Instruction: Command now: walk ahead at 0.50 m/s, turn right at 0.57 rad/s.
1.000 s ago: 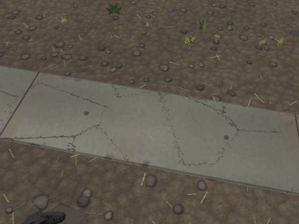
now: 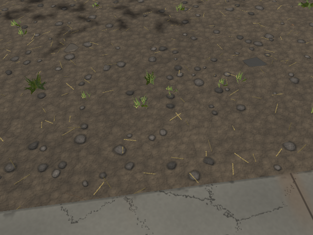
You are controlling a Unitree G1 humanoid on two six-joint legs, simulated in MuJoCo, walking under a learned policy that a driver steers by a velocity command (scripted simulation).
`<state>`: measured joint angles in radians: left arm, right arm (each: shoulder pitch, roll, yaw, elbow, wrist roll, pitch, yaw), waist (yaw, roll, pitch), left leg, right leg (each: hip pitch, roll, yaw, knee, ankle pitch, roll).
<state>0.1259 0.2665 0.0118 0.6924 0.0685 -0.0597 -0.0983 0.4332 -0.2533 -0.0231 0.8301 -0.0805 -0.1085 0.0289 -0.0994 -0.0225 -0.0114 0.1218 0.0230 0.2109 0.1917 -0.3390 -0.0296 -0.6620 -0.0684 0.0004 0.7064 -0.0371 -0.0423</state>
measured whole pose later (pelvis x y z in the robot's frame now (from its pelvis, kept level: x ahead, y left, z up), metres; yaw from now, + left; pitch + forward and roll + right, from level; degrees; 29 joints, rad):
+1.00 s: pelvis +0.35 -0.04 +0.00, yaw +0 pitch +2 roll +1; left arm 0.34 0.28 0.05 0.80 0.03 -0.09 -0.01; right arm 0.07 -0.28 -0.06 0.73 -0.01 -0.09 -0.03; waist 0.04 0.00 0.01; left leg -0.36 0.04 0.10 0.51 -0.19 0.07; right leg -0.26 -0.02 0.03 0.55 -0.33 -0.03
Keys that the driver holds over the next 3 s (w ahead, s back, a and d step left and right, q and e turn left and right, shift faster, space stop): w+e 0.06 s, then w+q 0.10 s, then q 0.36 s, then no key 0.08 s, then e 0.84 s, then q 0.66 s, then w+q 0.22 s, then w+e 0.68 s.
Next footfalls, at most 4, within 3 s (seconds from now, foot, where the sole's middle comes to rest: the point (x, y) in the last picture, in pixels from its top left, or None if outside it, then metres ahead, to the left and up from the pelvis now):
0.08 right None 0.23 -0.14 -0.77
0.56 left None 0.44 0.08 -0.77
0.82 right None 0.36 -0.17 -0.77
1.56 right None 0.38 -0.19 -0.77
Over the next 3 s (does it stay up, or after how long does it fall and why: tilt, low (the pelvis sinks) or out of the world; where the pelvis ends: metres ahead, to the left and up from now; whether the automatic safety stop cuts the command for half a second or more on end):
stays up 0.79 -0.02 -0.08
